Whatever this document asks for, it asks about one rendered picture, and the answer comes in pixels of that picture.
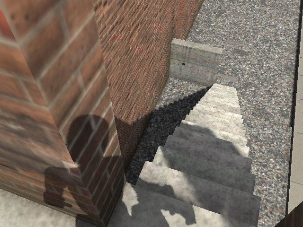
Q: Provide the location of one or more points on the stairs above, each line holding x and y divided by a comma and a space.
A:
205, 162

